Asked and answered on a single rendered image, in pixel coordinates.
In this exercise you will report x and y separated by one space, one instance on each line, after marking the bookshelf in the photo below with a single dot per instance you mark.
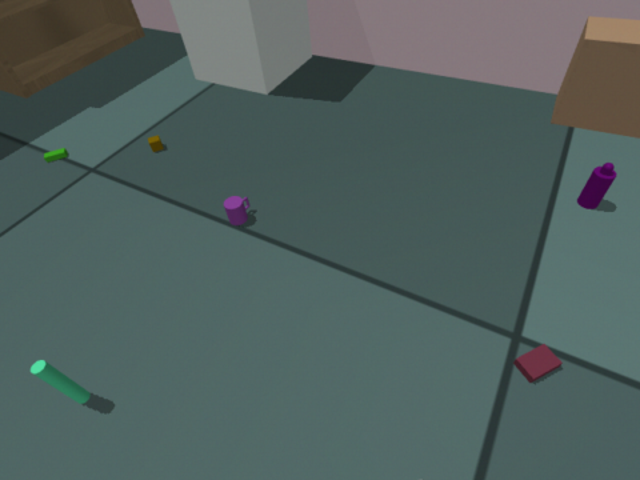
44 41

